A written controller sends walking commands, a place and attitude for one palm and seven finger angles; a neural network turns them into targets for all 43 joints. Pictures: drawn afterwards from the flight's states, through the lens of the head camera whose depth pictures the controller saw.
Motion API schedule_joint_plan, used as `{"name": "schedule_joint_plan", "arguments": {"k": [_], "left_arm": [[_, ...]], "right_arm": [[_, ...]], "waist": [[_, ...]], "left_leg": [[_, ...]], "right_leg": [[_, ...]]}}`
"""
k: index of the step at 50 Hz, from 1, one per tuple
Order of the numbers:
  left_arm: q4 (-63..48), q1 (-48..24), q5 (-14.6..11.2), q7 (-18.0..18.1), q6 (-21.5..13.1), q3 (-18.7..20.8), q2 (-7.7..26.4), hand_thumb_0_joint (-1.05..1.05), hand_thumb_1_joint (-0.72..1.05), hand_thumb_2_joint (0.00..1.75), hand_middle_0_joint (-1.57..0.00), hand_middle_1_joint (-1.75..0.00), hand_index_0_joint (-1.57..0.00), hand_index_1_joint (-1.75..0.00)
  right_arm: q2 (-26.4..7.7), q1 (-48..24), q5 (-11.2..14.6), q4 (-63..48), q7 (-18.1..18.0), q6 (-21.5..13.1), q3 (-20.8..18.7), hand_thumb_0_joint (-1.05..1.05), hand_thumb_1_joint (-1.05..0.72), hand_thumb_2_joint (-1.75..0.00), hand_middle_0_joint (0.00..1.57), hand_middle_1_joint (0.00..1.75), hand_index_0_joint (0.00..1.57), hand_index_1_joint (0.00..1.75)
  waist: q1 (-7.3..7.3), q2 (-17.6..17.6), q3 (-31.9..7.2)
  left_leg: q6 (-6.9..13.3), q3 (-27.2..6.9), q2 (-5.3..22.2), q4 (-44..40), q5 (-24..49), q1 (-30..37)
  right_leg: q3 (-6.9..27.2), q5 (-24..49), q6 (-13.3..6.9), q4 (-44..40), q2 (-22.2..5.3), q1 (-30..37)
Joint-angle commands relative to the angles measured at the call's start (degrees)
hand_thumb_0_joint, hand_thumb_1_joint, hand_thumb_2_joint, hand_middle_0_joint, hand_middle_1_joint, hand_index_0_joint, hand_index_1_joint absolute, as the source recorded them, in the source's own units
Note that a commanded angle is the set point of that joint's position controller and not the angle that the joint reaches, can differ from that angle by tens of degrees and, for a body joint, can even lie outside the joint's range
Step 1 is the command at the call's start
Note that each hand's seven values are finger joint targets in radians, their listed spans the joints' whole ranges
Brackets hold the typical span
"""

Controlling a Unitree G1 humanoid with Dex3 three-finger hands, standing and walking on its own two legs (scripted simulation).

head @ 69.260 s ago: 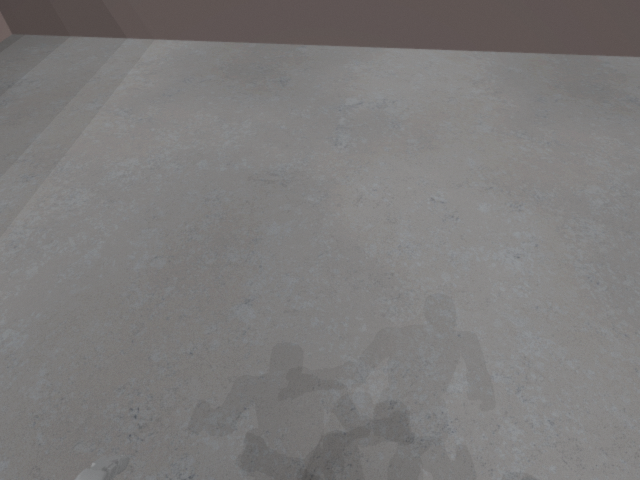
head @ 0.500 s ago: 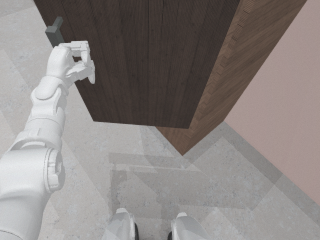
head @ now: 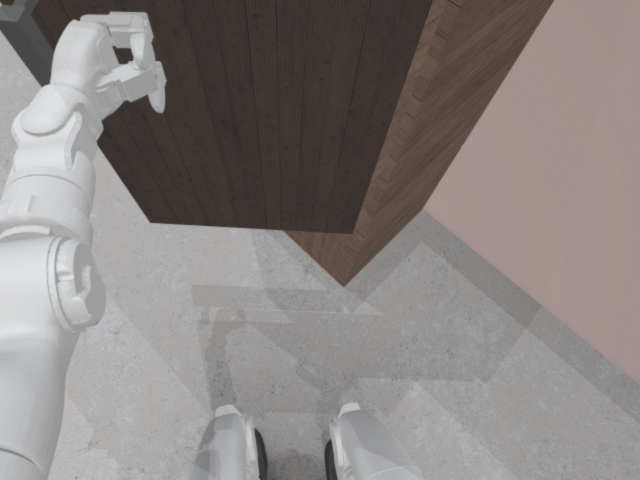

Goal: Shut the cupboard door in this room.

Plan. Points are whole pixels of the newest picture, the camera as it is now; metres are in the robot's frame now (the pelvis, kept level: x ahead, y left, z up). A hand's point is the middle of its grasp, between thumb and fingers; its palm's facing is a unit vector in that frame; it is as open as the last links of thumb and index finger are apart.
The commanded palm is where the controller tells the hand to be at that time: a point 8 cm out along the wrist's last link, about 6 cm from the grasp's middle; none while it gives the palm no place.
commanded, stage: push the door shut along its arc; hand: left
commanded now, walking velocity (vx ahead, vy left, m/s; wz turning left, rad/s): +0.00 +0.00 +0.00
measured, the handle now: (61, 67) +0.58 +0.22 +0.11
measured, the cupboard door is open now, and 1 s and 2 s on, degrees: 43 28 28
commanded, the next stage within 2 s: pull the fist back off the door in 0.58 s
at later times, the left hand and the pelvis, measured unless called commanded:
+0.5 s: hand (164, 53) +0.58 +0.11 +0.13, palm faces -0.35 -0.94 -0.02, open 3.2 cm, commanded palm +0.62 +0.12 +0.12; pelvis +0.00 +0.00 -0.02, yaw +0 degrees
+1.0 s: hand (192, 43) +0.62 +0.08 +0.11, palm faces +0.06 -1.00 -0.07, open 3.0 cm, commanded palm +0.59 +0.10 +0.12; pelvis +0.01 +0.01 -0.01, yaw -1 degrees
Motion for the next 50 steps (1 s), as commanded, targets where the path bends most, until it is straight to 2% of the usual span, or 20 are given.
{"name": "schedule_joint_plan", "arguments": {"k": [1, 3, 5, 10, 12, 13, 17, 20, 30, 34, 35, 36, 37, 39, 41, 43, 45, 47, 48, 50], "left_arm": [[-11.4, -31.9, -0.9, 0.0, -2.3, 0.6, 11.4, 0.0, 0.9, 0.9, -1.3, -1.5, -1.3, -1.5], [-12.4, -34.8, -1.2, -0.5, -2.7, 0.0, 11.0, 0.0, 0.9, 0.9, -1.3, -1.5, -1.3, -1.5], [-11.6, -35.4, -0.9, -0.9, -2.2, 0.2, 12.0, 0.0, 0.9, 0.9, -1.3, -1.5, -1.3, -1.5], [-10.7, -39.7, -0.4, -1.7, -1.0, -2.5, 9.4, 0.0, 0.9, 0.9, -1.3, -1.5, -1.3, -1.5], [-9.6, -41.0, -0.6, -1.7, -0.3, -2.2, 9.9, 0.0, 0.9, 0.9, -1.3, -1.5, -1.3, -1.5], [-9.2, -41.7, -0.3, -1.8, -0.1, -2.0, 10.8, 0.0, 0.9, 0.9, -1.3, -1.5, -1.3, -1.5], [-9.5, -44.2, 0.2, -1.9, 0.9, -3.8, 8.1, 0.0, 0.9, 0.9, -1.3, -1.5, -1.3, -1.5], [-10.3, -46.2, 0.7, -2.2, 1.3, -3.6, 9.5, 0.0, 0.9, 0.9, -1.3, -1.5, -1.3, -1.5], [-7.7, -49.4, 1.9, -2.8, 3.4, -5.0, 8.1, 0.0, 0.9, 0.9, -1.3, -1.5, -1.3, -1.5], [-7.8, -50.6, 2.2, -2.9, 3.8, -6.1, 6.6, 0.0, 0.9, 0.9, -1.3, -1.5, -1.3, -1.5], [-9.8, -51.9, -1.6, 9.0, 5.3, 6.1, 10.2, 0.0, 0.9, 0.9, -1.3, -1.5, -1.3, -1.5], [-8.2, -49.7, 0.1, 15.1, 6.2, 4.1, 7.2, 0.0, 0.9, 0.9, -1.3, -1.5, -1.3, -1.5], [-8.0, -48.2, 0.8, 18.7, 6.2, 3.9, 5.3, 0.0, 0.9, 0.9, -1.3, -1.5, -1.3, -1.5], [-10.7, -47.7, 2.6, 26.1, 5.5, 5.6, 3.9, 0.0, 0.9, 0.9, -1.3, -1.5, -1.3, -1.5], [-14.1, -46.1, 7.5, 33.3, 2.9, 4.7, 3.1, 0.0, 0.9, 0.9, -1.3, -1.5, -1.3, -1.5], [-14.8, -44.5, 12.7, 35.6, 0.4, 2.4, 3.1, 0.0, 0.9, 0.9, -1.3, -1.5, -1.3, -1.5], [-15.5, -43.4, 14.2, 35.0, -0.7, 1.1, 3.6, 0.0, 0.9, 0.9, -1.3, -1.5, -1.3, -1.5], [-16.4, -42.5, 12.9, 32.3, -0.9, 1.3, 4.2, 0.0, 0.9, 0.9, -1.3, -1.5, -1.3, -1.5], [-17.3, -41.2, 11.7, 30.9, -0.8, 2.2, 5.0, 0.0, 0.9, 0.9, -1.3, -1.5, -1.3, -1.5], [-17.9, -39.3, 8.5, 28.7, -0.2, 2.3, 3.5, 0.0, 0.9, 0.9, -1.3, -1.5, -1.3, -1.5]], "right_arm": [[-10.6, 10.2, 0.0, -2.0, -0.9, -1.5, -3.9, 0.0, -0.9, -0.9, 0.2, 0.3, 0.2, 0.3], [-10.7, 10.4, -0.1, -1.3, -1.0, -2.0, -3.9, 0.0, -0.9, -0.9, 0.2, 0.3, 0.2, 0.3], [-11.0, 10.7, -0.1, -0.7, -1.2, -2.1, -3.9, 0.0, -0.9, -0.9, 0.2, 0.3, 0.2, 0.3], [-11.0, 10.6, -0.4, 0.5, -1.5, -3.0, -3.7, 0.0, -0.9, -0.9, 0.2, 0.3, 0.2, 0.3], [-11.0, 11.0, -0.4, 1.2, -1.8, -3.4, -3.4, 0.0, -0.9, -0.9, 0.2, 0.3, 0.2, 0.3], [-11.2, 10.8, -0.4, 1.2, -2.0, -3.5, -3.4, 0.0, -0.9, -0.9, 0.2, 0.3, 0.2, 0.3], [-11.0, 11.3, -0.9, 2.2, -2.1, -4.1, -3.4, 0.0, -0.9, -0.9, 0.2, 0.3, 0.2, 0.3], [-11.3, 11.4, -1.2, 2.5, -2.1, -4.3, -3.5, 0.0, -0.9, -0.9, 0.2, 0.3, 0.2, 0.3], [-11.1, 11.9, -1.5, 3.7, -2.5, -4.8, -3.1, 0.0, -0.9, -0.9, 0.2, 0.3, 0.2, 0.3], [-11.1, 12.0, -1.9, 4.3, -2.5, -4.9, -3.1, 0.0, -0.9, -0.9, 0.2, 0.3, 0.2, 0.3], [-9.3, 16.8, -2.6, 1.7, -1.6, -4.9, -2.3, 0.0, -0.9, -0.9, 0.2, 0.3, 0.2, 0.3], [-9.1, 16.4, -3.0, 1.2, -0.4, -4.8, -2.3, 0.0, -0.9, -0.9, 0.2, 0.3, 0.2, 0.3], [-8.8, 16.6, -3.5, 1.3, 0.5, -4.8, -2.6, 0.0, -0.9, -0.9, 0.2, 0.3, 0.2, 0.3], [-8.9, 18.4, -5.0, 0.6, 2.2, -3.9, -3.4, 0.0, -0.9, -0.9, 0.2, 0.3, 0.2, 0.3], [-8.4, 18.9, -6.4, -0.2, 4.2, -3.2, -3.6, 0.0, -0.9, -0.9, 0.2, 0.3, 0.2, 0.3], [-8.6, 19.8, -7.1, -0.1, 5.8, -2.1, -4.3, 0.0, -0.9, -0.9, 0.2, 0.3, 0.2, 0.3], [-9.0, 19.9, -6.8, -0.7, 6.6, -0.7, -5.0, 0.0, -0.9, -0.9, 0.2, 0.3, 0.2, 0.3], [-9.4, 20.2, -6.2, -1.1, 6.5, 0.3, -5.4, 0.0, -0.9, -0.9, 0.2, 0.3, 0.2, 0.3], [-9.4, 19.7, -5.5, -1.6, 6.3, 0.9, -5.4, 0.0, -0.9, -0.9, 0.2, 0.3, 0.2, 0.3], [-9.1, 19.1, -4.7, -2.1, 5.9, 1.4, -5.4, 0.0, -0.9, -0.9, 0.2, 0.3, 0.2, 0.3]], "waist": [[-3.46, 3.8, -29.7], [-3.96, 6.0, -30.7], [-4.39, 5.7, -30.1], [-5.74, 8.4, -30.4], [-6.56, 7.4, -29.3], [-6.58, 7.4, -29.8], [-7.6, 9.5, -31.5], [-7.47, 11.4, -33.6], [-9.5, 10.9, -32.9], [-9.95, 12.4, -33.1], [-7.98, 12.7, -32.5], [-8.0, 12.7, -32.7], [-8.04, 11.9, -32.8], [-7.79, 11.3, -34.3], [-6.81, 13.1, -35.8], [-7.03, 13.8, -37.0], [-6.97, 13.2, -37.3], [-6.44, 12.3, -39.3], [-5.42, 11.9, -40.5], [-4.62, 10.3, -40.1]], "left_leg": [[1.7, -5.5, -1.6, -2.9, 15.4, 28.9], [1.7, -6.0, -1.3, -2.4, 16.3, 31.0], [1.7, -6.1, -1.1, -1.9, 16.4, 30.7], [1.7, -6.7, -0.9, -0.6, 16.1, 31.7], [2.1, -6.6, -1.0, -0.4, 15.6, 30.6], [2.0, -6.5, -0.8, 0.0, 15.2, 30.0], [2.1, -7.1, -0.8, 0.9, 17.1, 31.9], [1.9, -7.3, -0.6, 1.8, 18.2, 33.0], [2.1, -7.2, -0.7, 3.0, 17.3, 31.5], [2.0, -7.6, -0.7, 3.1, 17.9, 32.9], [1.4, -8.8, 1.0, 1.6, 16.2, 29.2], [1.0, -9.0, 0.8, 1.0, 14.8, 28.0], [0.8, -10.0, 0.8, 0.6, 15.6, 28.5], [0.5, -10.0, 0.8, 0.7, 16.7, 29.2], [0.1, -9.8, 0.6, 0.5, 18.3, 30.3], [-0.3, -10.1, 0.5, 0.5, 20.8, 32.9], [-0.3, -9.5, 0.1, -0.9, 20.1, 33.6], [-0.1, -9.2, -0.4, -2.1, 21.2, 34.9], [-0.2, -8.7, -0.5, -3.0, 21.5, 35.6], [-0.2, -7.9, -0.9, -4.6, 21.2, 36.0]], "right_leg": [[3.3, 16.6, 0.4, -10.1, 0.8, 2.2], [3.1, 16.2, 0.4, -9.6, 0.9, 0.0], [2.8, 15.9, 0.3, -9.5, 1.0, -0.9], [2.2, 14.2, 0.2, -8.7, 1.1, -5.3], [2.0, 13.7, 0.3, -8.8, 1.2, -5.2], [2.2, 13.5, 0.4, -8.5, 1.2, -5.4], [1.2, 13.7, 0.2, -7.4, 1.4, -8.1], [1.1, 14.1, 0.0, -6.7, 1.4, -9.0], [0.2, 13.4, 0.1, -5.9, 1.8, -11.5], [-0.5, 13.0, -0.1, -5.5, 2.0, -13.3], [0.6, 12.7, -0.1, -6.3, 1.2, -11.0], [0.8, 11.6, 0.2, -5.9, 1.2, -11.0], [0.4, 11.8, 0.3, -5.1, 1.2, -11.6], [0.2, 12.5, 0.7, -4.8, 0.8, -11.2], [-0.1, 13.0, 0.7, -4.3, 0.7, -11.0], [-0.5, 13.8, 0.5, -4.2, 0.8, -11.6], [-0.2, 14.5, 0.3, -5.8, 1.0, -8.5], [0.1, 16.5, 0.1, -7.0, 1.4, -4.3], [0.2, 17.5, 0.0, -7.8, 1.5, -1.8], [0.3, 18.8, 0.1, -9.3, 1.7, 1.8]]}}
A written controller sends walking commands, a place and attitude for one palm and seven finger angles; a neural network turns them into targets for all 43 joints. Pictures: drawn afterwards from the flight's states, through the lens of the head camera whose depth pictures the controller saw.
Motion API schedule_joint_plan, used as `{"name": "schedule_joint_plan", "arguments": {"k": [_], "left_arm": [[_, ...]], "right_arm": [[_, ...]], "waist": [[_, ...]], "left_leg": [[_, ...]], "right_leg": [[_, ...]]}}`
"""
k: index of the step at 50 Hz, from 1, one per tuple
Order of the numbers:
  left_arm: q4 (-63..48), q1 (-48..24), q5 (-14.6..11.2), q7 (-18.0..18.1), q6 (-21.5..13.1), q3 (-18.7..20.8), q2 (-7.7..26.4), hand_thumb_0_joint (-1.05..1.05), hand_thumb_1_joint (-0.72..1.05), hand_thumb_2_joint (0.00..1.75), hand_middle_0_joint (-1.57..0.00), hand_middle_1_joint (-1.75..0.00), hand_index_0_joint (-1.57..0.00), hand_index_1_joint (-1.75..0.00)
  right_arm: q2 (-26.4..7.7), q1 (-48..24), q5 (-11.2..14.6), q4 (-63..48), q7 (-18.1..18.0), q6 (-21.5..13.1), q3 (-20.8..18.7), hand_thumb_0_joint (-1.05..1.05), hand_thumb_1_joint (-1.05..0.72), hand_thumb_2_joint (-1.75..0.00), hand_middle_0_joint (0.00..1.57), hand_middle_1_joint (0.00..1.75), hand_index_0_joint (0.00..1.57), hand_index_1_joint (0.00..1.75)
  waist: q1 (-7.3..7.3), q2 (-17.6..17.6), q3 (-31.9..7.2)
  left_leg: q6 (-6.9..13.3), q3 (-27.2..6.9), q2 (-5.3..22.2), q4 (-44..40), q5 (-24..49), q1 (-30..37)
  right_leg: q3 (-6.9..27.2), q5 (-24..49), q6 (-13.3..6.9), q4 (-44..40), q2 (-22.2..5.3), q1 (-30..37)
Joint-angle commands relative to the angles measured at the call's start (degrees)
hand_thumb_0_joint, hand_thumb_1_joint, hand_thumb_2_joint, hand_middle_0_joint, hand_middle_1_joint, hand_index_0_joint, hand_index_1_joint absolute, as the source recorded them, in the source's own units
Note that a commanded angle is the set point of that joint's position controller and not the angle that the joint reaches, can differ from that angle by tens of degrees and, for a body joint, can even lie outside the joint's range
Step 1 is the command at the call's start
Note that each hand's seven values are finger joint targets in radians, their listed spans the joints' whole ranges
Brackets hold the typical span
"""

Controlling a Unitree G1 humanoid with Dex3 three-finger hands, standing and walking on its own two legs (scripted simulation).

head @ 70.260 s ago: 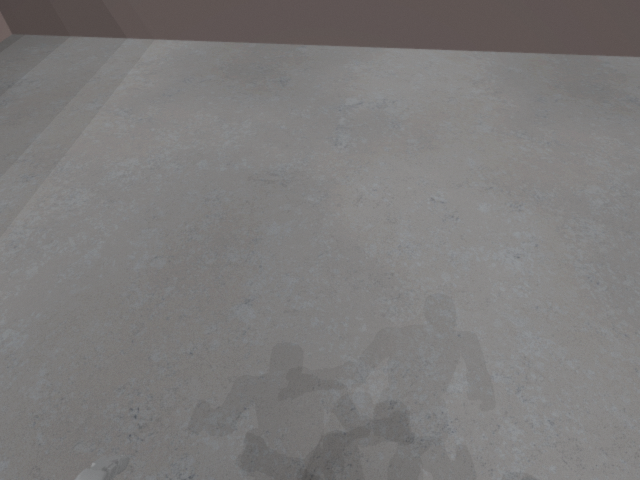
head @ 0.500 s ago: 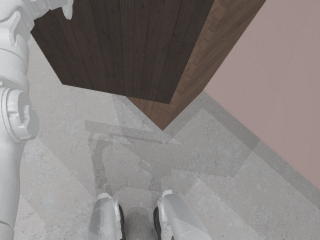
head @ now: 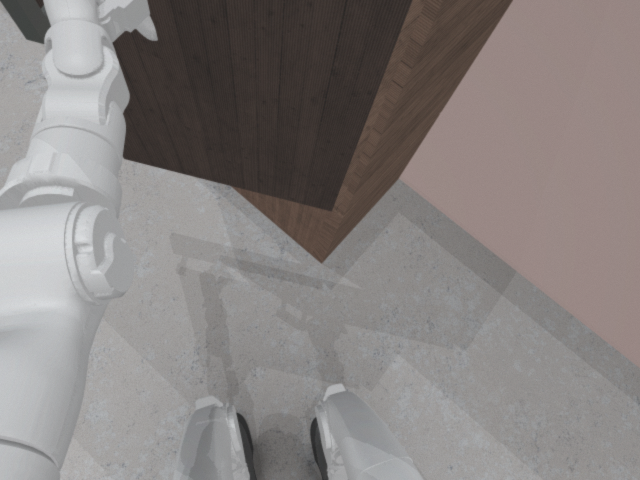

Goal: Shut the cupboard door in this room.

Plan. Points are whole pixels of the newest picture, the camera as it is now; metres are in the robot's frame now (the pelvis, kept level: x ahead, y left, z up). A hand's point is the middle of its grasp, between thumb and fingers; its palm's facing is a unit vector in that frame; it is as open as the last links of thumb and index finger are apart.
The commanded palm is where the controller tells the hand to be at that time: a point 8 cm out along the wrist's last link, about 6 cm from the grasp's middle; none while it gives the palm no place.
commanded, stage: pull the fist back off the door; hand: left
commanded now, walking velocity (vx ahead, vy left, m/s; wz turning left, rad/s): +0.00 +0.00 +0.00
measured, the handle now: out of the picture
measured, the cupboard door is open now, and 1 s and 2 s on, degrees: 28 28 28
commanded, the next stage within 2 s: draw the hand back to the body in 0.56 s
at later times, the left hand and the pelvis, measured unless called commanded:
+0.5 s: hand (148, 70) +0.52 +0.08 +0.13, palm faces +0.07 -1.00 +0.00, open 3.1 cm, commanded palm +0.50 +0.12 +0.13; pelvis +0.03 -0.02 +0.04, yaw +3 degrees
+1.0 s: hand (61, 126) +0.44 +0.14 +0.17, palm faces +0.08 -1.00 -0.03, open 3.1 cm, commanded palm +0.40 +0.17 +0.18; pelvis +0.02 -0.03 +0.07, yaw +2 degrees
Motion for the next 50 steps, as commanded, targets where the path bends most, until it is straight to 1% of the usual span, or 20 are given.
{"name": "schedule_joint_plan", "arguments": {"k": [1, 4, 8, 11, 14, 20, 22, 23, 24, 28, 31, 34, 38, 39, 40, 42, 45, 46, 48, 50], "left_arm": [[-15.4, -28.7, -4.5, -3.4, -3.7, 0.5, 7.8, 0.0, 0.9, 0.9, -1.3, -1.5, -1.3, -1.5], [-15.8, -24.2, -6.7, -2.9, -5.5, 2.8, 7.8, 0.0, 0.9, 0.9, -1.3, -1.5, -1.3, -1.5], [-15.6, -15.7, -6.3, -1.1, -9.7, 1.7, 4.1, 0.0, 0.9, 0.9, -1.3, -1.5, -1.3, -1.5], [-12.0, -7.6, -5.6, -1.6, -10.4, 0.2, 2.0, 0.0, 0.9, 0.9, -1.3, -1.5, -1.3, -1.5], [-14.2, -2.7, -6.5, -3.1, -10.7, -1.8, -0.9, 0.0, 0.9, 0.9, -1.3, -1.5, -1.3, -1.5], [-28.4, -5.4, -10.9, -4.2, -14.9, -5.8, -6.3, 0.0, 0.9, 0.9, -1.3, -1.5, -1.3, -1.5], [-32.6, -5.1, -11.3, -4.0, -16.5, -6.9, -6.9, 0.0, 0.9, 0.9, -1.3, -1.5, -1.3, -1.5], [-32.5, -2.9, -11.0, -3.6, -17.0, -5.5, -5.4, 0.0, 0.9, 0.9, -1.3, -1.5, -1.3, -1.5], [-32.5, -1.5, -10.9, -3.6, -17.2, -7.0, -7.0, 0.0, 0.9, 0.9, -1.3, -1.5, -1.3, -1.5], [-25.6, -2.5, -9.0, -2.8, -15.7, -8.3, -7.3, 0.0, 0.9, 0.9, -1.3, -1.5, -1.3, -1.5], [-19.4, -2.2, -9.7, -2.7, -13.2, -7.2, -6.3, 0.0, 0.9, 0.9, -1.3, -1.5, -1.3, -1.5], [-17.9, -1.4, -11.2, -3.2, -12.7, -3.5, -3.0, 0.0, 0.9, 0.9, -1.3, -1.5, -1.3, -1.5], [-24.3, 9.1, -11.6, -5.6, -14.9, 1.4, 2.7, 0.0, 0.9, 0.9, -1.3, -1.5, -1.3, -1.5], [-27.1, 10.1, -11.7, -6.2, -15.5, 1.6, 3.3, 0.0, 0.9, 0.9, -1.3, -1.5, -1.3, -1.5], [-28.8, 13.6, -11.6, -7.0, -15.5, 1.0, 2.8, 0.0, 0.9, 0.9, -1.3, -1.5, -1.3, -1.5], [-31.8, 18.4, -12.3, -8.8, -14.6, -1.4, 0.4, 0.0, 0.9, 0.9, -1.3, -1.5, -1.3, -1.5], [-37.8, 21.2, -16.1, -11.6, -11.2, -4.1, -2.7, 0.0, 0.9, 0.9, -1.3, -1.5, -1.3, -1.5], [-40.3, 22.4, -17.3, -12.4, -10.2, -4.3, -2.7, 0.0, 0.9, 0.9, -1.3, -1.5, -1.3, -1.5], [-46.5, 21.9, -19.1, -13.7, -9.3, -8.0, -5.8, 0.0, 0.9, 0.9, -1.3, -1.5, -1.3, -1.5], [-49.3, 23.4, -20.0, -14.1, -8.8, -9.0, -6.2, 0.0, 0.9, 0.9, -1.3, -1.5, -1.3, -1.5]], "right_arm": [[-13.0, 13.7, 1.9, -1.9, -1.1, 1.1, -5.0, 0.0, -0.9, -0.9, 0.2, 0.3, 0.2, 0.3], [-12.5, 13.3, 2.1, -1.7, -1.4, 1.2, -4.9, 0.0, -0.9, -0.9, 0.2, 0.3, 0.2, 0.3], [-11.6, 12.8, 1.8, -1.8, -1.0, 1.2, -5.1, 0.0, -0.9, -0.9, 0.2, 0.3, 0.2, 0.3], [-11.6, 12.2, 2.1, -1.9, -0.6, 2.1, -5.4, 0.0, -0.9, -0.9, 0.2, 0.3, 0.2, 0.3], [-11.4, 10.5, 2.9, -3.1, -0.7, 2.9, -6.0, 0.0, -0.9, -0.9, 0.2, 0.3, 0.2, 0.3], [-10.3, 6.0, 4.1, -3.8, -1.6, 2.8, -6.6, 0.0, -0.9, -0.9, 0.2, 0.3, 0.2, 0.3], [-10.1, 5.0, 4.4, -3.5, -2.0, 2.2, -6.8, 0.0, -0.9, -0.9, 0.2, 0.3, 0.2, 0.3], [-10.2, 4.4, 4.6, -3.1, -2.2, 2.1, -7.0, 0.0, -0.9, -0.9, 0.2, 0.3, 0.2, 0.3], [-9.9, 3.7, 4.7, -3.1, -2.2, 2.0, -6.8, 0.0, -0.9, -0.9, 0.2, 0.3, 0.2, 0.3], [-9.9, 2.6, 5.0, -1.4, -2.8, 2.3, -6.7, 0.0, -0.9, -0.9, 0.2, 0.3, 0.2, 0.3], [-10.2, 1.6, 5.2, -1.6, -3.3, 2.7, -6.2, 0.0, -0.9, -0.9, 0.2, 0.3, 0.2, 0.3], [-10.3, 0.2, 5.3, -2.6, -3.8, 2.7, -5.5, 0.0, -0.9, -0.9, 0.2, 0.3, 0.2, 0.3], [-9.9, -1.7, 5.6, -6.2, -4.0, 2.7, -4.9, 0.0, -0.9, -0.9, 0.2, 0.3, 0.2, 0.3], [-9.8, -2.0, 5.7, -6.9, -4.0, 2.7, -4.8, 0.0, -0.9, -0.9, 0.2, 0.3, 0.2, 0.3], [-9.5, -2.5, 6.0, -7.7, -4.0, 2.8, -4.8, 0.0, -0.9, -0.9, 0.2, 0.3, 0.2, 0.3], [-9.7, -3.1, 6.7, -8.8, -4.1, 3.0, -5.0, 0.0, -0.9, -0.9, 0.2, 0.3, 0.2, 0.3], [-9.8, -5.3, 8.3, -9.9, -4.9, 3.4, -5.1, 0.0, -0.9, -0.9, 0.2, 0.3, 0.2, 0.3], [-10.0, -6.0, 8.7, -10.0, -5.4, 3.5, -5.1, 0.0, -0.9, -0.9, 0.2, 0.3, 0.2, 0.3], [-9.5, -7.8, 9.4, -10.1, -6.2, 2.7, -5.0, 0.0, -0.9, -0.9, 0.2, 0.3, 0.2, 0.3], [-9.6, -8.7, 9.5, -9.5, -6.8, 1.7, -4.9, 0.0, -0.9, -0.9, 0.2, 0.3, 0.2, 0.3]], "waist": [[0.27, 8.3, -38.8], [1.25, 5.5, -35.5], [2.46, 2.2, -30.5], [3.19, -1.9, -25.2], [4.65, -1.8, -26.1], [5.51, 1.0, -30.5], [5.69, 1.1, -31.4], [6.66, 1.5, -32.0], [6.52, -0.1, -31.5], [5.4, -2.5, -25.5], [5.08, -6.9, -21.5], [6.27, -8.4, -23.3], [12.02, -5.6, -30.2], [12.34, -5.9, -30.9], [13.22, -5.5, -30.3], [12.99, -7.2, -28.1], [11.9, -11.7, -22.6], [12.23, -11.6, -21.7], [12.06, -6.9, -20.3], [11.98, -6.5, -16.9]], "left_leg": [[-0.4, -6.4, -1.3, -8.7, 22.1, 44.3], [-0.2, -5.4, -1.3, -9.9, 22.6, 43.4], [0.0, -3.5, -2.0, -11.0, 24.0, 41.4], [0.3, -2.0, -2.7, -11.9, 21.6, 36.8], [0.3, -0.9, -3.3, -12.8, 23.0, 38.7], [0.0, -0.8, -3.6, -13.1, 25.6, 46.9], [0.3, -0.6, -3.7, -12.8, 26.3, 48.3], [0.1, -0.7, -3.7, -12.8, 26.5, 48.8], [0.2, -0.6, -3.8, -12.9, 26.3, 48.3], [0.3, -0.5, -3.9, -13.3, 22.4, 45.3], [0.6, -0.1, -4.3, -14.5, 16.9, 40.1], [0.7, 0.4, -4.8, -14.4, 15.8, 36.6], [0.5, 1.3, -5.3, -16.2, 18.2, 37.6], [0.6, 1.6, -5.2, -16.5, 19.0, 38.4], [0.5, 1.9, -5.4, -17.1, 18.8, 38.7], [0.9, 2.2, -5.2, -18.6, 18.1, 40.6], [1.1, 2.4, -4.9, -21.2, 14.0, 41.7], [1.1, 2.2, -4.9, -22.1, 13.8, 42.8], [1.3, 2.1, -4.6, -23.7, 14.6, 48.6], [1.3, 1.4, -4.2, -25.1, 13.6, 51.5]], "right_leg": [[1.1, 20.2, -0.2, -12.7, 1.6, 11.4], [1.5, 22.0, 0.1, -14.0, 1.5, 13.8], [2.1, 26.0, 0.4, -14.8, 1.3, 17.1], [2.9, 27.8, 0.7, -15.8, 0.8, 20.4], [3.4, 31.7, 0.6, -16.4, 0.5, 23.5], [3.7, 34.8, 0.7, -16.9, 0.3, 25.5], [4.1, 36.6, 0.8, -16.7, 0.1, 26.4], [4.2, 37.0, 0.9, -16.5, 0.0, 26.7], [4.2, 37.7, 1.0, -16.4, -0.2, 27.3], [4.7, 35.3, 1.7, -17.1, -0.8, 24.7], [5.6, 32.1, 2.1, -18.9, -1.3, 26.4], [7.2, 35.0, 2.6, -18.9, -2.0, 30.7], [8.2, 40.6, 2.5, -17.9, -2.7, 39.9], [8.2, 42.7, 2.7, -17.9, -2.8, 41.4], [8.3, 42.9, 2.8, -18.5, -2.7, 42.5], [8.0, 41.3, 3.2, -20.3, -2.3, 42.6], [9.4, 38.0, 5.1, -25.3, -2.8, 43.7], [9.2, 37.0, 5.0, -26.2, -2.8, 44.4], [7.2, 32.2, 3.6, -27.5, -1.9, 41.6], [5.9, 26.9, 2.6, -29.0, -1.3, 39.0]]}}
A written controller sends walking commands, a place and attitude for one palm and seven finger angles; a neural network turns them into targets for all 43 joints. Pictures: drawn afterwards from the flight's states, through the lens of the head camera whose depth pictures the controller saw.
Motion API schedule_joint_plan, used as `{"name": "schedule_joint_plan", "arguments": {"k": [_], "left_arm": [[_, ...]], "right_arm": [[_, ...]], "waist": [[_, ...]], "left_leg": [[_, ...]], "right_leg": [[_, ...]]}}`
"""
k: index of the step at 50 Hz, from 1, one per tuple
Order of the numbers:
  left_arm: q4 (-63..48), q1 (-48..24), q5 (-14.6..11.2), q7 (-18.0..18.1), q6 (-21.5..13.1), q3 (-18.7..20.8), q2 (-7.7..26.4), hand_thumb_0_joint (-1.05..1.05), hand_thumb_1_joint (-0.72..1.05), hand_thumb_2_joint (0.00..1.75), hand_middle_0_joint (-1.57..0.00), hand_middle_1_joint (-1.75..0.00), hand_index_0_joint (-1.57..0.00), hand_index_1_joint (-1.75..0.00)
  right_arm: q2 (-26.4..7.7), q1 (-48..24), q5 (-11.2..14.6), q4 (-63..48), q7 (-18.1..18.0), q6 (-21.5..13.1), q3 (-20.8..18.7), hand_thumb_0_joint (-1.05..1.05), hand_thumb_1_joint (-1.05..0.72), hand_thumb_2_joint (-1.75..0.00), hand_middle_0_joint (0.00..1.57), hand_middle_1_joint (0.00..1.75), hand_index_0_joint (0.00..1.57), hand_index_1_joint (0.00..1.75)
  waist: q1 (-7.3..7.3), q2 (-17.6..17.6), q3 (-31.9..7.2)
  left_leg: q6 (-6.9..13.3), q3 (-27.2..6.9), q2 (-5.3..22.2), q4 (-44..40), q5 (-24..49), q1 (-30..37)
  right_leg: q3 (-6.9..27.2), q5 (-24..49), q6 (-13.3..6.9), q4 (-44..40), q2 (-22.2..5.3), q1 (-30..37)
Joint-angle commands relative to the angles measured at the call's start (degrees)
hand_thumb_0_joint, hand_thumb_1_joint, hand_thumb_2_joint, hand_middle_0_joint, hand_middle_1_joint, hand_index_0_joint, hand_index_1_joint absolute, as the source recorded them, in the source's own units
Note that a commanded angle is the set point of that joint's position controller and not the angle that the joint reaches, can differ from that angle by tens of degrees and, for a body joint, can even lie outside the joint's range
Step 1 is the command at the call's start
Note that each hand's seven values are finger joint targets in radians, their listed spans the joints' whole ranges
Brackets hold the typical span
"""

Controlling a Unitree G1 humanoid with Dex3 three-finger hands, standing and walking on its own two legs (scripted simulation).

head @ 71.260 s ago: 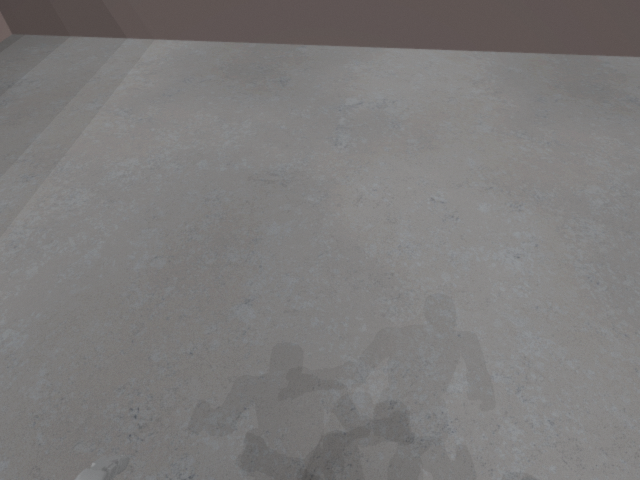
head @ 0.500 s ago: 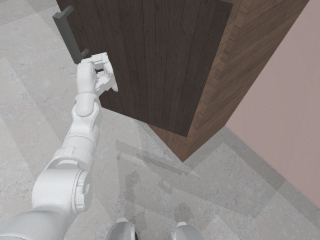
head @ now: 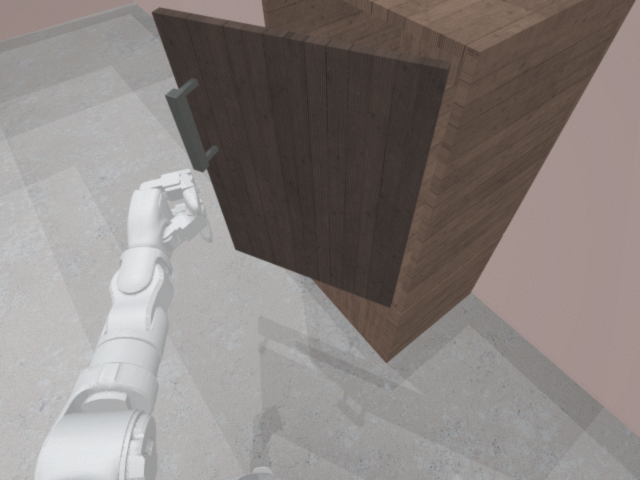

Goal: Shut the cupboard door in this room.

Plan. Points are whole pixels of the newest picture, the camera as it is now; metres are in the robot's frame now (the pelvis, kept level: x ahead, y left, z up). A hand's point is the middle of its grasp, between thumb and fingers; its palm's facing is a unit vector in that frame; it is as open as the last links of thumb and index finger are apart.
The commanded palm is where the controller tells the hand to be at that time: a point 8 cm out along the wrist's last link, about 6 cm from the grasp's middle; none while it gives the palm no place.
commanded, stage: draw the hand back to the body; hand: left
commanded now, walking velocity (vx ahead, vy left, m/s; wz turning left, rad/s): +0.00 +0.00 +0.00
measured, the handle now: (196, 126) +0.66 +0.21 +0.06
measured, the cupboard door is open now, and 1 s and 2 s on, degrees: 28 28 28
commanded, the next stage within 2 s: step back with the hand held close in 1.26 s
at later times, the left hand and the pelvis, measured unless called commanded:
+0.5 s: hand (71, 293) +0.28 +0.23 +0.16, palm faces +0.20 -0.95 -0.23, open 3.5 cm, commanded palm +0.24 +0.28 +0.17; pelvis +0.00 +0.04 +0.04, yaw +1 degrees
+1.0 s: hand out of the picture +0.18 +0.30 +0.21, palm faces +0.49 -0.75 -0.44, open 6.9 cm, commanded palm +0.14 +0.33 +0.22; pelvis +0.01 +0.03 +0.05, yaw +2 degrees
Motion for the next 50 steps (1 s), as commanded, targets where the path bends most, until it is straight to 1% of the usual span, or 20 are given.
{"name": "schedule_joint_plan", "arguments": {"k": [1, 2, 5, 7, 9, 10, 12, 17, 19, 25, 29, 32, 36, 37, 38, 42, 44, 45, 47, 50], "left_arm": [[-23.2, -21.6, -2.8, -1.6, -2.7, -2.1, 7.5, 0.0, 0.9, 0.9, -1.3, -1.5, -1.3, -1.5], [-25.8, -19.3, -2.6, -1.4, -2.8, -2.1, 8.2, 0.0, 0.9, 0.9, -1.3, -1.5, -1.3, -1.5], [-27.2, -11.0, -2.5, -1.1, -1.3, -2.7, 7.1, 0.0, 0.9, 0.9, -1.27, -1.47, -1.27, -1.47], [-29.1, -5.5, -2.4, -1.0, 0.6, -0.3, 9.8, 0.0, 0.9, 0.9, -1.22, -1.41, -1.22, -1.41], [-32.7, -1.7, -3.0, -1.3, 2.7, -0.3, 9.8, 0.0, 0.9, 0.9, -1.16, -1.35, -1.16, -1.35], [-40.3, -0.5, 2.1, 2.0, 3.1, -5.1, 10.3, 0.0, 0.9, 0.9, -1.13, -1.32, -1.13, -1.32], [-43.8, 6.6, 2.4, 4.7, 5.6, -3.5, 10.7, 0.0, 0.9, 0.9, -1.08, -1.26, -1.08, -1.26], [-52.3, 11.0, 4.3, 7.5, 9.4, -4.4, 11.1, 0.0, 0.9, 0.9, -0.94, -1.11, -0.94, -1.11], [-55.5, 12.5, 4.7, 8.4, 10.3, -4.4, 10.5, 0.0, 0.9, 0.9, -0.89, -1.05, -0.89, -1.05], [-65.3, 24.6, 5.0, 9.5, 12.4, -2.8, 10.7, 0.0, 0.9, 0.9, -0.72, -0.87, -0.72, -0.87], [-70.5, 31.6, 5.1, 9.9, 13.0, 0.3, 12.5, 0.0, 0.9, 0.9, -0.61, -0.75, -0.61, -0.75], [-71.9, 38.4, 5.0, 10.3, 13.4, 4.7, 15.3, 0.0, 0.9, 0.9, -0.53, -0.66, -0.53, -0.66], [-76.1, 43.9, 4.9, 10.6, 13.1, 8.2, 16.4, 0.0, 0.9, 0.9, -0.42, -0.54, -0.42, -0.54], [-75.9, 46.5, 4.9, 10.8, 13.2, 10.7, 18.6, 0.0, 0.9, 0.9, -0.39, -0.51, -0.39, -0.51], [-78.0, 47.0, 4.8, 10.7, 12.9, 9.9, 17.1, 0.0, 0.9, 0.9, -0.36, -0.48, -0.36, -0.48], [-79.7, 53.3, 4.8, 11.5, 12.2, 15.0, 20.5, 0.0, 0.9, 0.9, -0.25, -0.36, -0.25, -0.36], [-81.1, 55.4, 4.7, 11.7, 11.6, 15.8, 20.3, 0.0, 0.9, 0.9, -0.2, -0.3, -0.2, -0.3], [-80.2, 54.7, 4.9, 11.6, 11.6, 13.4, 17.9, 0.0, 0.9, 0.9, -0.2, -0.3, -0.2, -0.3], [-77.6, 53.1, 5.0, 11.5, 12.1, 11.6, 16.4, 0.0, 0.9, 0.9, -0.2, -0.3, -0.2, -0.3], [-75.7, 50.4, 5.4, 11.8, 11.8, 10.8, 16.1, 0.0, 0.9, 0.9, -0.2, -0.3, -0.2, -0.3]], "right_arm": [[-6.9, -4.1, 1.1, -7.6, -1.8, -4.4, -2.6, 0.0, -0.9, -0.9, 0.2, 0.3, 0.2, 0.3], [-7.0, -4.7, 1.2, -7.6, -2.0, -4.8, -2.4, 0.0, -0.9, -0.9, 0.2, 0.3, 0.2, 0.3], [-6.4, -7.5, 1.5, -8.1, -2.1, -5.8, -1.6, 0.0, -0.9, -0.9, 0.2, 0.3, 0.2, 0.3], [-6.8, -8.9, 1.4, -8.7, -2.2, -6.0, -1.4, 0.0, -0.9, -0.9, 0.2, 0.3, 0.2, 0.3], [-6.4, -11.7, 1.8, -10.3, -2.2, -6.1, -0.8, 0.0, -0.9, -0.9, 0.2, 0.3, 0.2, 0.3], [-4.2, -14.9, 1.9, -11.8, -3.4, -4.5, -0.9, 0.0, -0.9, -0.9, 0.2, 0.3, 0.2, 0.3], [-4.8, -15.8, 1.6, -12.4, -4.8, -3.6, -0.8, 0.0, -0.9, -0.9, 0.2, 0.3, 0.2, 0.3], [-4.5, -18.7, 1.4, -12.1, -6.0, -2.9, 0.4, 0.0, -0.9, -0.9, 0.2, 0.3, 0.2, 0.3], [-3.9, -19.2, 1.3, -12.0, -6.1, -3.1, 0.8, 0.0, -0.9, -0.9, 0.2, 0.3, 0.2, 0.3], [-3.6, -20.5, 0.4, -12.1, -5.7, -4.0, 1.7, 0.0, -0.9, -0.9, 0.2, 0.3, 0.2, 0.3], [-3.6, -21.2, -0.1, -12.0, -5.3, -4.4, 1.8, 0.0, -0.9, -0.9, 0.2, 0.3, 0.2, 0.3], [-4.1, -21.3, -0.5, -11.5, -5.2, -4.7, 1.5, 0.0, -0.9, -0.9, 0.2, 0.3, 0.2, 0.3], [-3.5, -21.6, -0.5, -11.6, -5.0, -5.3, 1.4, 0.0, -0.9, -0.9, 0.2, 0.3, 0.2, 0.3], [-4.0, -21.6, -0.7, -11.3, -5.0, -5.6, 1.1, 0.0, -0.9, -0.9, 0.2, 0.3, 0.2, 0.3], [-3.4, -21.7, -0.4, -11.6, -4.9, -5.7, 1.1, 0.0, -0.9, -0.9, 0.2, 0.3, 0.2, 0.3], [-3.8, -21.6, -0.4, -11.1, -5.1, -7.3, 0.6, 0.0, -0.9, -0.9, 0.2, 0.3, 0.2, 0.3], [-3.5, -21.4, -0.2, -11.2, -5.2, -7.9, 0.5, 0.0, -0.9, -0.9, 0.2, 0.3, 0.2, 0.3], [-3.5, -21.3, -0.3, -10.8, -5.2, -8.2, 0.5, 0.0, -0.9, -0.9, 0.2, 0.3, 0.2, 0.3], [-4.3, -21.0, -0.4, -10.2, -5.3, -8.8, 0.0, 0.0, -0.9, -0.9, 0.2, 0.3, 0.2, 0.3], [-4.7, -20.4, -0.5, -9.7, -5.7, -9.2, -0.2, 0.0, -0.9, -0.9, 0.2, 0.3, 0.2, 0.3]], "waist": [[-0.64, -4.0, -17.2], [0.17, -1.2, -17.2], [1.31, -2.2, -13.1], [2.99, -1.1, -12.4], [3.92, -1.7, -11.2], [3.29, -4.2, -11.5], [3.67, -5.9, -9.5], [3.24, -1.1, -4.0], [3.05, 0.5, -3.8], [4.28, 2.8, -3.2], [4.9, 1.1, -1.8], [5.77, 0.1, 0.0], [6.21, 1.9, -0.1], [6.67, 0.3, 0.4], [6.37, 1.7, -0.4], [7.23, 1.8, 1.7], [7.14, 2.4, 2.0], [6.56, 2.6, 3.1], [5.84, 0.3, 6.4], [5.51, -1.8, 6.8]], "left_leg": [[3.2, -1.2, -2.8, -5.1, 8.7, 18.3], [3.2, -1.3, -2.9, -5.6, 9.4, 20.1], [2.9, -1.8, -2.6, -7.9, 8.6, 20.9], [2.7, -1.9, -2.6, -9.3, 8.6, 21.5], [2.6, -1.9, -2.6, -10.9, 8.1, 21.2], [2.4, -1.8, -2.6, -13.6, 8.8, 24.3], [2.7, -1.9, -2.3, -15.3, 10.5, 25.6], [2.5, -2.8, -1.6, -20.8, 10.3, 31.8], [2.1, -3.4, -1.2, -22.7, 10.5, 34.6], [1.5, -4.8, -0.5, -27.3, 13.4, 39.1], [1.2, -5.0, -0.4, -28.9, 14.6, 39.1], [1.2, -4.8, -0.6, -29.5, 14.7, 37.7], [1.2, -4.6, -0.7, -29.4, 15.1, 37.5], [1.3, -4.2, -0.8, -29.2, 15.5, 37.0], [1.2, -4.0, -0.7, -29.1, 15.8, 37.2], [1.3, -3.6, -1.1, -28.9, 14.5, 36.0], [1.3, -3.1, -1.2, -28.5, 14.6, 35.7], [1.5, -3.0, -1.3, -28.6, 14.0, 35.9], [1.8, -2.4, -1.5, -28.7, 12.5, 35.8], [2.3, -2.6, -1.8, -28.9, 10.8, 35.9]], "right_leg": [[3.1, 22.0, 3.9, -12.5, -0.4, 7.0], [2.9, 22.0, 3.6, -12.4, -0.4, 7.1], [1.2, 19.0, 2.9, -12.9, -0.3, 6.4], [1.0, 18.3, 2.6, -13.1, -0.4, 8.1], [0.9, 17.9, 2.4, -13.7, -0.8, 9.9], [3.5, 17.7, 2.7, -18.3, -2.2, 11.2], [3.0, 19.5, 3.0, -20.0, -2.2, 13.8], [1.7, 17.4, 2.2, -24.5, -1.6, 15.6], [1.1, 17.2, 2.0, -25.7, -1.4, 16.9], [0.2, 19.3, 1.6, -28.5, -1.3, 22.0], [0.0, 20.2, 1.7, -29.8, -1.3, 24.4], [0.0, 20.2, 1.8, -31.0, -1.3, 25.8], [-0.1, 20.2, 1.9, -30.9, -1.6, 26.6], [0.0, 20.6, 1.9, -31.5, -1.4, 27.0], [0.0, 20.5, 2.0, -31.0, -1.7, 27.4], [0.0, 19.5, 2.0, -32.0, -1.4, 26.6], [0.0, 19.5, 2.0, -31.6, -1.6, 26.4], [0.1, 19.2, 2.2, -31.7, -1.7, 25.3], [0.2, 17.9, 2.5, -33.3, -1.6, 23.0], [0.3, 16.1, 2.7, -33.2, -1.7, 22.2]]}}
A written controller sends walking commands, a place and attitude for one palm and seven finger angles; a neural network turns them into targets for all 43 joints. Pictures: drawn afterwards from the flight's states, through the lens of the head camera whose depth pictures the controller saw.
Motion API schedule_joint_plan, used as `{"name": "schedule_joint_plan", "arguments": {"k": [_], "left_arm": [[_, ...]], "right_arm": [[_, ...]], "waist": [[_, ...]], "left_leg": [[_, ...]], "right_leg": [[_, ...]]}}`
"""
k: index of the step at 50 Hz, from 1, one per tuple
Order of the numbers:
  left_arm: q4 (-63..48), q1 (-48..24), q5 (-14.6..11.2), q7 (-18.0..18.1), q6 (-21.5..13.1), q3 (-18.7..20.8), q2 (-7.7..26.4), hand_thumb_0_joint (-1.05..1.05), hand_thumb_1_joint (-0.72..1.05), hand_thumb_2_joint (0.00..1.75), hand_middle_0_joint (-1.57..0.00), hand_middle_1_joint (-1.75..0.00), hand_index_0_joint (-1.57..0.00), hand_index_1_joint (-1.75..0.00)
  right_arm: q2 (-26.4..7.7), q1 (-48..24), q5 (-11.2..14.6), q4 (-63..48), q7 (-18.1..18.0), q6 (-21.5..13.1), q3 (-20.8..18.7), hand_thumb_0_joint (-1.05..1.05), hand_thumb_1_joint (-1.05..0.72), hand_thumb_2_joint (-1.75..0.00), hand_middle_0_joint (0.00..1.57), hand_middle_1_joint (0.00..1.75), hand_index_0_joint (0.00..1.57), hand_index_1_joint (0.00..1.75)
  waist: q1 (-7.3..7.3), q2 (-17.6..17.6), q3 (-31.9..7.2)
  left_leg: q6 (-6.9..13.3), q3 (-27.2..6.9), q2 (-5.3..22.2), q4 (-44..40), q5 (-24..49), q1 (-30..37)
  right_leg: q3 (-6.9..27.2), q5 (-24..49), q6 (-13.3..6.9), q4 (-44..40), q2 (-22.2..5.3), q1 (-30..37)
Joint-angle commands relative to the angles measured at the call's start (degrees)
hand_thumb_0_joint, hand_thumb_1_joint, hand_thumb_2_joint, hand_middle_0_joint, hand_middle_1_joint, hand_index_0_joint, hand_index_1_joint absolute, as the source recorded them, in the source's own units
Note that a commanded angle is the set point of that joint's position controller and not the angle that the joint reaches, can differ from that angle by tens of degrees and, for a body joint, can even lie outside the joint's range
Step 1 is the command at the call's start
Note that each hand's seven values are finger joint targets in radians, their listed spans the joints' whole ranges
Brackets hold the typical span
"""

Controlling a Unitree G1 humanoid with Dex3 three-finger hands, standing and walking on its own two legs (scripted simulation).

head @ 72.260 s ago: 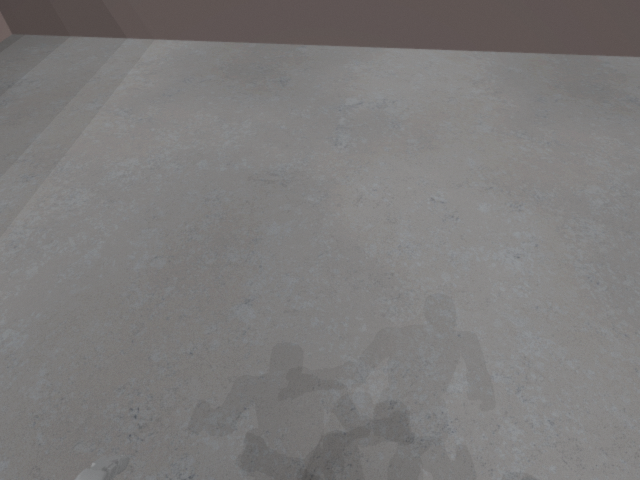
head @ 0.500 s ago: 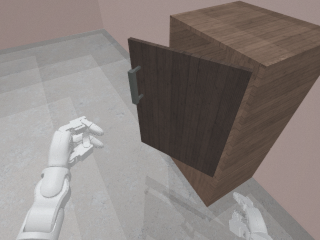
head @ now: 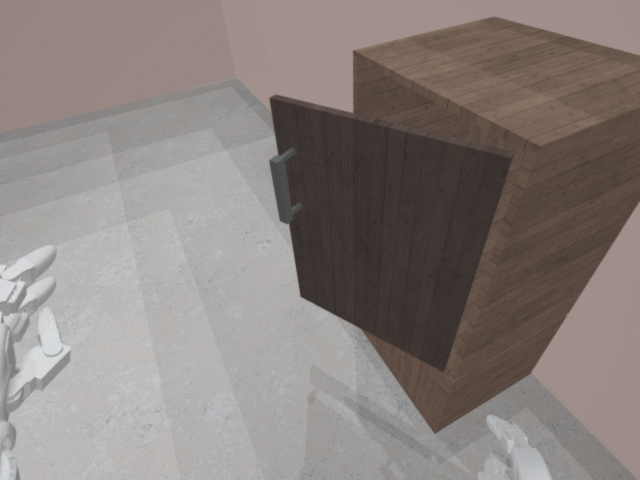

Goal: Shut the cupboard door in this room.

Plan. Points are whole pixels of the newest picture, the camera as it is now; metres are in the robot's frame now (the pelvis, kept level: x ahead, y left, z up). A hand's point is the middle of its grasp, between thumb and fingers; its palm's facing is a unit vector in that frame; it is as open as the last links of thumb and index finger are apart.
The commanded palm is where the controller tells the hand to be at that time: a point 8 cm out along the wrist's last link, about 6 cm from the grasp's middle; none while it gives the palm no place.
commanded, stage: draw the hand back to the body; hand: left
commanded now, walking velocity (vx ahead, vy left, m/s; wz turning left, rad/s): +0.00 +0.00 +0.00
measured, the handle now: (288, 186) +0.66 +0.16 +0.02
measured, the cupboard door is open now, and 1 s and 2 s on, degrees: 28 28 28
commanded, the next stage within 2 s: step back with the hand held close in 0.26 s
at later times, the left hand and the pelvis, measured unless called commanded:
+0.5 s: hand (102, 338) +0.20 +0.25 +0.16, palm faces +0.41 -0.79 -0.47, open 7.4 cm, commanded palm +0.15 +0.28 +0.17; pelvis +0.01 -0.02 +0.00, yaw +0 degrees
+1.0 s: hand (24, 392) +0.14 +0.30 +0.15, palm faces +0.39 -0.78 -0.49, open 7.4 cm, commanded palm +0.09 +0.32 +0.17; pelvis -0.06 +0.03 -0.01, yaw -1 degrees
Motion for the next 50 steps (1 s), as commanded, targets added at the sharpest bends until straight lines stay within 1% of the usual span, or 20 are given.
{"name": "schedule_joint_plan", "arguments": {"k": [1, 4, 6, 11, 12, 13, 19, 20, 21, 24, 28, 32, 33, 37, 38, 40, 43, 47, 48, 50], "left_arm": [[-8.5, -9.6, 0.4, 0.9, -3.4, 3.8, 9.5, 0.0, 0.9, 0.9, -0.2, -0.3, -0.2, -0.3], [-9.7, -9.4, 0.3, 0.9, -4.0, 4.8, 10.8, 0.0, 0.9, 0.9, -0.2, -0.3, -0.2, -0.3], [-11.5, -8.8, 0.3, 1.0, -4.3, 5.8, 11.8, 0.0, 0.9, 0.9, -0.2, -0.3, -0.2, -0.3], [-12.5, -7.2, 0.2, 0.9, -4.5, 6.5, 12.1, 0.0, 0.9, 0.9, -0.2, -0.3, -0.2, -0.3], [-11.1, -6.4, 0.1, 0.9, -4.3, 7.7, 13.1, 0.0, 0.9, 0.9, -0.2, -0.3, -0.2, -0.3], [-11.0, -6.4, 0.0, 0.7, -4.3, 6.3, 11.2, 0.0, 0.9, 0.9, -0.2, -0.3, -0.2, -0.3], [-9.1, -4.8, -0.2, 0.2, -4.0, 5.7, 10.3, 0.0, 0.9, 0.9, -0.2, -0.3, -0.2, -0.3], [-12.9, -9.5, 0.1, 0.5, -6.3, 11.3, 16.7, 0.0, 0.9, 0.9, -0.2, -0.3, -0.2, -0.3], [-8.4, -4.7, -0.1, 0.3, -6.8, 8.8, 13.6, 0.0, 0.9, 0.9, -0.2, -0.3, -0.2, -0.3], [-8.1, -2.1, 0.2, 0.3, -7.9, 7.4, 12.5, 0.0, 0.9, 0.9, -0.2, -0.3, -0.2, -0.3], [-10.9, -0.4, 0.1, 0.9, -8.3, 8.5, 13.9, 0.0, 0.9, 0.9, -0.2, -0.3, -0.2, -0.3], [-13.8, -0.1, -0.1, 1.6, -7.9, 10.9, 17.0, 0.0, 0.9, 0.9, -0.2, -0.3, -0.2, -0.3], [-13.6, 0.9, -0.3, 1.8, -7.8, 10.3, 15.9, 0.0, 0.9, 0.9, -0.2, -0.3, -0.2, -0.3], [-13.9, 3.1, -0.4, 2.5, -7.7, 12.5, 17.5, 0.0, 0.9, 0.9, -0.2, -0.3, -0.2, -0.3], [-14.0, 3.4, -0.5, 2.4, -7.7, 10.7, 15.6, 0.0, 0.9, 0.9, -0.2, -0.3, -0.2, -0.3], [-13.5, 4.1, -0.6, 2.7, -7.9, 11.2, 15.9, 0.0, 0.9, 0.9, -0.2, -0.3, -0.2, -0.3], [-13.1, 4.3, -0.3, 2.7, -8.6, 10.4, 14.9, 0.0, 0.9, 0.9, -0.2, -0.3, -0.2, -0.3], [-13.5, 1.4, 1.2, 3.1, -10.6, 12.5, 16.3, 0.0, 0.9, 0.9, -0.2, -0.3, -0.2, -0.3], [-14.3, 0.7, 1.4, 3.0, -11.1, 10.9, 14.3, 0.0, 0.9, 0.9, -0.2, -0.3, -0.2, -0.3], [-15.5, -0.9, 2.1, 3.0, -12.0, 11.2, 14.2, 0.0, 0.9, 0.9, -0.2, -0.3, -0.2, -0.3]], "right_arm": [[-5.5, -8.7, 0.0, -9.3, -0.8, -4.2, -2.1, 0.0, -0.9, -0.9, 0.2, 0.3, 0.2, 0.3], [-5.1, -9.4, -0.1, -9.4, -1.1, -4.5, -2.2, 0.0, -0.9, -0.9, 0.2, 0.3, 0.2, 0.3], [-4.7, -9.7, -0.2, -9.5, -1.1, -4.7, -2.0, 0.0, -0.9, -0.9, 0.2, 0.3, 0.2, 0.3], [-4.1, -10.1, -0.1, -9.3, -1.0, -5.0, -1.8, 0.0, -0.9, -0.9, 0.2, 0.3, 0.2, 0.3], [-4.3, -10.0, -0.2, -9.0, -1.1, -5.0, -1.8, 0.0, -0.9, -0.9, 0.2, 0.3, 0.2, 0.3], [-4.0, -10.0, -0.1, -9.2, -1.0, -4.9, -1.7, 0.0, -0.9, -0.9, 0.2, 0.3, 0.2, 0.3], [-4.3, -9.4, 0.0, -9.5, -0.8, -4.2, -2.2, 0.0, -0.9, -0.9, 0.2, 0.3, 0.2, 0.3], [-5.8, -9.2, -0.1, -11.0, -0.7, -2.8, -2.8, 0.0, -0.9, -0.9, 0.2, 0.3, 0.2, 0.3], [-5.1, -9.4, -0.2, -9.9, -0.9, -1.9, -2.8, 0.0, -0.9, -0.9, 0.2, 0.3, 0.2, 0.3], [-4.8, -9.2, -0.3, -10.3, -0.9, -0.4, -3.1, 0.0, -0.9, -0.9, 0.2, 0.3, 0.2, 0.3], [-5.4, -8.8, -0.1, -11.0, -1.6, 1.3, -3.8, 0.0, -0.9, -0.9, 0.2, 0.3, 0.2, 0.3], [-6.0, -8.7, -0.2, -12.2, -2.3, 2.7, -4.1, 0.0, -0.9, -0.9, 0.2, 0.3, 0.2, 0.3], [-5.6, -8.5, -0.1, -12.6, -2.4, 3.1, -4.0, 0.0, -0.9, -0.9, 0.2, 0.3, 0.2, 0.3], [-6.3, -8.1, -0.2, -13.0, -2.6, 3.7, -4.4, 0.0, -0.9, -0.9, 0.2, 0.3, 0.2, 0.3], [-5.9, -7.9, 0.0, -13.3, -2.5, 3.8, -4.1, 0.0, -0.9, -0.9, 0.2, 0.3, 0.2, 0.3], [-6.2, -7.8, -0.1, -13.3, -2.5, 3.7, -4.1, 0.0, -0.9, -0.9, 0.2, 0.3, 0.2, 0.3], [-6.5, -7.8, -0.1, -13.4, -2.6, 3.0, -3.9, 0.0, -0.9, -0.9, 0.2, 0.3, 0.2, 0.3], [-7.8, -7.8, -0.5, -13.4, -2.8, 1.4, -3.9, 0.0, -0.9, -0.9, 0.2, 0.3, 0.2, 0.3], [-7.4, -7.5, -0.5, -13.6, -2.9, 0.9, -3.7, 0.0, -0.9, -0.9, 0.2, 0.3, 0.2, 0.3], [-7.8, -7.2, -0.7, -13.6, -2.9, 0.0, -3.9, 0.0, -0.9, -0.9, 0.2, 0.3, 0.2, 0.3]], "waist": [[-1.84, -4.9, -0.7], [-1.03, -5.5, -3.4], [-0.54, -2.7, -4.8], [-0.54, 0.4, -2.8], [-0.27, -0.8, -1.7], [-0.71, -0.9, -1.2], [-0.79, -3.3, -1.5], [-2.39, -4.1, -1.1], [-2.78, -5.8, -2.0], [-2.83, -6.0, -4.7], [-3.14, -4.5, -10.1], [-3.09, -4.6, -12.2], [-3.28, -4.1, -12.4], [-3.08, -2.8, -12.5], [-3.44, -2.8, -11.8], [-3.44, -2.4, -11.0], [-3.6, -1.2, -8.4], [-3.46, 1.9, -4.8], [-3.69, 2.7, -4.7], [-3.63, 5.1, -4.6]], "left_leg": [[0.8, -2.0, 1.2, -3.9, 2.4, 5.2], [1.2, -1.2, 0.8, -2.9, 4.6, 6.1], [1.1, -0.7, 0.5, -2.2, 6.2, 6.6], [0.7, -0.2, 0.5, -1.6, 7.4, 6.0], [0.7, -0.2, 0.5, -1.6, 7.4, 5.5], [0.7, 0.0, 0.6, -1.7, 7.8, 5.4], [0.9, 0.4, 0.9, -1.8, 8.9, 6.1], [1.6, -0.9, 2.0, 2.2, 6.2, 3.3], [1.6, -0.7, 1.8, 3.9, 6.1, 3.1], [1.4, -0.3, 1.9, 4.6, 8.2, 1.4], [1.4, -0.2, 2.8, 4.8, 17.4, 2.7], [1.3, -1.0, 3.8, 4.8, 24.0, 2.7], [1.2, -1.5, 4.2, 4.3, 25.1, 1.7], [1.2, -2.8, 5.1, 2.7, 21.9, -1.9], [1.0, -3.1, 5.3, 2.3, 20.5, -3.0], [1.3, -4.0, 6.0, 0.8, 15.7, -6.0], [1.8, -5.5, 7.0, -2.2, 4.3, -12.4], [3.8, -9.9, 8.8, -8.5, -19.0, -27.6], [4.0, -10.3, 9.2, -9.1, -21.8, -29.8], [4.8, -11.9, 10.7, -10.9, -27.7, -34.2]], "right_leg": [[0.6, 5.9, 0.6, -5.1, 0.5, -9.7], [1.1, 7.3, 0.7, -5.1, 0.0, -8.0], [1.4, 9.5, 0.6, -4.8, -0.2, -6.9], [2.0, 11.4, 0.5, -5.3, -0.4, -7.3], [2.0, 11.4, 0.6, -6.0, -0.2, -7.6], [1.9, 12.1, 0.6, -5.5, -0.4, -7.5], [1.7, 13.5, 1.1, -5.2, -0.1, -7.7], [4.9, 16.3, 2.1, -6.9, -3.8, -12.9], [4.8, 18.9, 2.4, -6.3, -5.3, -13.8], [4.1, 24.1, 2.9, -3.6, -6.1, -12.7], [2.8, 31.2, 3.2, 0.9, -5.3, -10.5], [2.1, 31.8, 2.9, 3.4, -4.0, -10.1], [1.9, 30.7, 2.4, 4.3, -3.7, -9.1], [2.2, 24.6, 2.0, 4.9, -2.7, -8.3], [2.1, 22.4, 1.8, 5.1, -2.5, -8.5], [2.4, 18.2, 1.9, 5.2, -1.8, -8.3], [2.5, 11.8, 1.9, 5.6, -1.1, -7.1], [2.7, 5.7, 2.1, 9.6, 1.0, 0.2], [2.4, 5.2, 2.1, 11.1, 1.3, 1.3], [2.2, 4.0, 2.2, 14.7, 2.4, 3.8]]}}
